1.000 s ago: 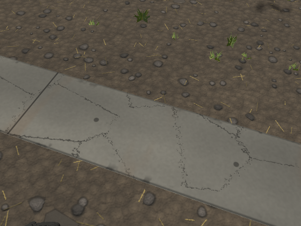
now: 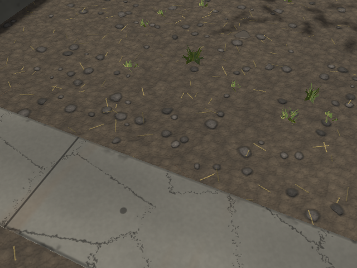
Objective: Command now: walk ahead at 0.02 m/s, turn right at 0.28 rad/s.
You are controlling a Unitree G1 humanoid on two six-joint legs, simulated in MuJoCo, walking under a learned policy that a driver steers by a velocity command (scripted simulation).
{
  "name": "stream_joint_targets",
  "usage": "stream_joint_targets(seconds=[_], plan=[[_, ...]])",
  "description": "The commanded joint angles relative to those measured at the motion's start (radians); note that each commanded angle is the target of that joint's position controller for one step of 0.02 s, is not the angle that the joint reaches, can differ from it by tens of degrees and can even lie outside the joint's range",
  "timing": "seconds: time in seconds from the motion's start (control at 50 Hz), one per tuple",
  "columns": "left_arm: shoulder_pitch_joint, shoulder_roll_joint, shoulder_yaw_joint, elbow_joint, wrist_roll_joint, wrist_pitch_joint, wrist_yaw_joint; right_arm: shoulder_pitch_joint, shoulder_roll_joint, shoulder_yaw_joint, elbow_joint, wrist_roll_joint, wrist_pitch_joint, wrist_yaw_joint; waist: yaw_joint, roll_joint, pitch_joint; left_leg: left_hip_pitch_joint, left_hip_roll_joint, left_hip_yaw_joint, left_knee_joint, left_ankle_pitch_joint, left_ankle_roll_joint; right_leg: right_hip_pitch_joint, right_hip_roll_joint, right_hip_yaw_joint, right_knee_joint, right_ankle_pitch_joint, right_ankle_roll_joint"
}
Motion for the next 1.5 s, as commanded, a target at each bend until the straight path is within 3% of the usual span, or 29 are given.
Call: stream_joint_targets(seconds=[0.02,0.06,0.12,0.2,0.22,0.24,0.26,0.28,0.34,0.42,0.52,0.66,0.76,0.78,0.8,0.82,0.84,0.86,0.94,1.04,1.14,1.18,1.22,1.24,1.26,1.28,1.32,1.4,1.5], plan=[[0.000,0.091,0.029,-0.066,-0.004,0.008,0.008,0.062,-0.190,-0.058,-0.029,-0.001,0.006,-0.028,-0.040,0.156,-0.163,0.290,0.308,-0.284,-0.140,0.517,0.207,-0.203,0.019,-0.027,0.175,-0.016,0.004],[-0.020,0.113,0.046,-0.080,-0.010,0.026,0.004,0.061,-0.201,-0.059,-0.035,-0.016,0.000,-0.038,-0.067,0.169,-0.150,0.227,0.418,-0.355,-0.223,0.469,0.286,-0.275,-0.007,0.004,0.513,-0.300,0.014],[0.043,0.089,0.050,-0.069,-0.014,0.047,0.005,-0.105,-0.201,-0.059,-0.050,0.000,-0.009,-0.040,0.017,0.134,-0.091,0.056,0.324,-0.175,-0.275,0.205,0.184,-0.180,-0.067,0.007,0.391,-0.175,0.003],[0.162,0.104,0.067,-0.037,0.000,0.047,-0.028,-0.127,-0.196,-0.061,-0.021,0.032,0.013,-0.030,0.065,0.124,-0.117,-0.001,0.252,-0.008,-0.160,0.075,0.098,0.037,-0.002,-0.102,0.022,0.115,-0.048],[0.178,0.114,0.074,-0.032,0.006,0.045,-0.035,-0.078,-0.156,-0.055,0.003,0.035,0.023,-0.027,0.056,0.021,-0.080,-0.079,0.200,0.060,-0.013,-0.061,0.032,0.082,0.000,-0.046,-0.087,0.158,-0.086],[0.160,0.227,0.095,-0.077,0.011,0.041,-0.019,-0.024,-0.104,-0.043,-0.001,0.005,0.035,-0.021,0.014,-0.289,-0.022,-0.322,0.066,0.153,0.306,-0.365,-0.083,0.109,-0.260,0.361,-0.242,0.326,-0.202],[0.130,0.299,0.091,-0.125,0.060,0.014,-0.026,-0.156,-0.124,-0.050,-0.064,0.000,0.029,-0.028,0.043,-0.281,-0.016,-0.347,-0.018,-0.039,0.481,-0.473,-0.084,-0.082,-0.379,0.587,-0.341,0.323,-0.357],[0.065,0.283,0.091,-0.142,0.073,-0.015,-0.024,-0.178,-0.154,-0.059,-0.073,0.011,0.027,-0.034,0.016,-0.185,0.007,-0.340,0.006,-0.100,0.559,-0.381,-0.064,-0.119,-0.336,0.536,-0.372,0.157,-0.333],[-0.051,0.196,0.071,-0.170,0.009,-0.039,-0.002,-0.088,-0.197,-0.082,-0.008,-0.002,0.020,-0.048,-0.041,-0.113,0.018,-0.332,0.037,-0.116,0.555,-0.136,-0.060,-0.078,-0.210,0.364,-0.335,0.089,-0.183],[0.032,0.125,0.046,-0.154,0.010,-0.046,0.010,-0.054,-0.152,-0.072,0.019,0.011,0.006,-0.036,-0.025,-0.092,-0.075,-0.292,0.035,-0.116,0.496,-0.042,-0.089,0.082,-0.184,0.277,-0.293,0.335,-0.191],[0.039,0.139,0.048,-0.137,0.015,-0.037,0.012,-0.076,-0.137,-0.057,0.028,0.016,-0.003,-0.022,0.004,-0.121,-0.056,-0.195,0.055,-0.109,0.245,-0.052,-0.116,0.114,-0.174,0.269,-0.294,0.331,-0.200],[0.070,0.179,0.062,-0.098,0.001,-0.042,-0.001,-0.095,-0.161,-0.043,0.037,0.034,-0.061,0.021,0.050,-0.121,0.014,-0.142,0.048,-0.054,0.042,-0.137,-0.059,0.111,-0.212,0.403,-0.394,-0.106,-0.257],[0.011,0.147,0.055,-0.119,-0.013,-0.050,-0.009,0.062,-0.144,-0.038,0.124,0.031,-0.104,0.042,-0.052,-0.069,-0.037,0.185,0.019,-0.010,-0.191,0.025,0.020,-0.033,-0.142,0.330,-0.302,-0.002,-0.216],[-0.019,0.106,0.042,-0.131,-0.007,-0.056,-0.014,0.159,-0.167,-0.045,0.156,0.030,-0.104,0.037,-0.096,-0.037,-0.070,0.337,0.075,-0.072,-0.197,0.014,0.041,-0.143,-0.101,0.277,-0.204,0.026,-0.182],[-0.052,0.030,0.021,-0.152,0.004,-0.066,-0.021,0.275,-0.214,-0.051,0.184,0.024,-0.103,0.030,-0.131,0.128,-0.111,0.483,0.230,-0.269,-0.258,-0.042,0.090,-0.292,0.008,0.126,0.081,-0.024,-0.118],[-0.067,0.060,0.032,-0.196,-0.012,-0.083,-0.020,0.313,-0.311,-0.076,0.199,0.017,-0.103,0.036,-0.121,0.306,-0.063,0.535,0.384,-0.575,-0.351,-0.192,0.226,-0.540,0.100,0.010,0.260,-0.192,-0.078],[-0.076,0.140,0.051,-0.186,-0.024,-0.097,-0.021,0.276,-0.241,-0.058,0.184,0.020,-0.112,0.038,-0.120,0.176,0.011,0.514,0.408,-0.606,-0.375,-0.305,0.256,-0.648,0.029,0.060,0.407,-0.200,-0.069],[-0.057,0.148,0.057,-0.173,-0.034,-0.105,-0.029,0.238,-0.189,-0.043,0.166,0.022,-0.118,0.036,-0.101,0.148,0.041,0.513,0.361,-0.540,-0.381,-0.321,0.224,-0.694,-0.006,0.079,0.464,-0.099,-0.071],[-0.100,0.099,0.054,-0.184,-0.010,-0.112,-0.043,0.204,-0.152,-0.020,0.147,0.015,-0.109,0.039,-0.081,0.126,0.056,0.416,0.261,-0.311,-0.427,-0.008,0.165,-0.659,-0.082,0.013,0.420,0.141,-0.029],[-0.230,0.023,0.024,-0.235,-0.009,-0.114,-0.054,0.251,-0.192,-0.022,0.154,0.012,-0.096,0.025,-0.117,0.115,0.073,0.251,0.179,-0.124,-0.451,0.239,0.144,-0.456,-0.044,-0.072,0.104,0.370,0.005],[-0.278,0.062,0.031,-0.271,-0.017,-0.112,-0.069,0.317,-0.206,-0.027,0.177,0.032,-0.084,0.020,-0.098,0.117,0.093,0.340,0.260,-0.136,-0.415,0.323,0.133,-0.388,-0.029,-0.041,-0.032,0.390,-0.045],[-0.196,0.105,0.051,-0.261,-0.015,-0.115,-0.065,0.298,-0.227,-0.035,0.171,0.034,-0.075,0.017,-0.030,0.131,0.031,0.375,0.271,-0.140,-0.301,0.577,0.113,-0.256,0.004,-0.048,-0.043,0.331,-0.075],[0.116,0.182,0.095,-0.181,-0.014,-0.110,-0.047,0.275,-0.203,-0.024,0.153,0.022,-0.065,0.017,0.128,0.112,-0.170,0.210,0.184,-0.090,0.074,0.639,0.058,0.198,-0.019,-0.027,-0.030,0.331,-0.130],[0.248,0.288,0.118,-0.157,0.014,-0.105,-0.037,0.386,-0.080,0.010,0.125,0.008,-0.074,0.024,0.105,-0.118,-0.367,-0.137,0.052,-0.040,0.469,0.218,0.000,0.603,-0.302,0.339,-0.037,0.204,-0.244],[0.274,0.236,0.099,-0.142,0.009,-0.101,-0.046,0.431,-0.052,0.021,0.144,0.033,-0.091,0.029,0.092,-0.281,-0.513,-0.249,-0.029,-0.147,0.689,-0.347,-0.007,0.631,-0.428,0.699,-0.241,0.011,-0.318],[0.192,0.160,0.075,-0.148,0.005,-0.102,-0.048,0.338,-0.173,-0.016,0.123,0.066,-0.099,0.031,0.088,-0.191,-0.314,-0.338,0.031,-0.183,0.777,-0.319,0.010,0.474,-0.388,0.598,-0.291,-0.090,-0.265],[0.045,0.093,0.054,-0.158,0.006,-0.112,-0.048,0.227,-0.169,-0.024,0.089,0.058,-0.095,0.023,0.032,-0.086,-0.092,-0.336,0.117,-0.132,0.721,-0.164,0.026,0.177,-0.314,0.335,-0.347,0.015,-0.209],[-0.012,0.067,0.048,-0.123,0.009,-0.137,-0.062,0.266,-0.087,-0.024,0.093,0.030,-0.059,0.020,-0.062,-0.072,-0.017,-0.218,0.167,-0.112,0.592,-0.061,0.022,-0.041,-0.226,0.175,-0.449,0.175,-0.234],[0.074,0.123,0.065,-0.088,0.004,-0.130,-0.039,0.063,-0.104,-0.022,0.019,0.005,-0.073,0.028,-0.036,-0.018,0.046,-0.359,0.166,-0.104,0.275,0.186,-0.032,0.003,-0.208,0.138,-0.484,0.267,-0.255]])
Keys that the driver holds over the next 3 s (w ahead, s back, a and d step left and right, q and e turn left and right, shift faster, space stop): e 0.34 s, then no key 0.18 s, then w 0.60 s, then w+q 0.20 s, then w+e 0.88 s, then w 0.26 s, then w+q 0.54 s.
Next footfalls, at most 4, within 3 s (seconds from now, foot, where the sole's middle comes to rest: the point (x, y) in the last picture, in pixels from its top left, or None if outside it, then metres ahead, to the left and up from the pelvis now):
0.78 left None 0.05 0.06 -0.77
1.22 right None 0.32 -0.28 -0.77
1.74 left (217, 223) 0.66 -0.11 -0.77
2.40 right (319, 209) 0.80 -0.57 -0.88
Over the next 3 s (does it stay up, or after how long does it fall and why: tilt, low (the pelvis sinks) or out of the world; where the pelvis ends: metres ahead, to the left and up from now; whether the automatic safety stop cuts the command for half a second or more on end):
stays up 1.05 -0.60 -0.12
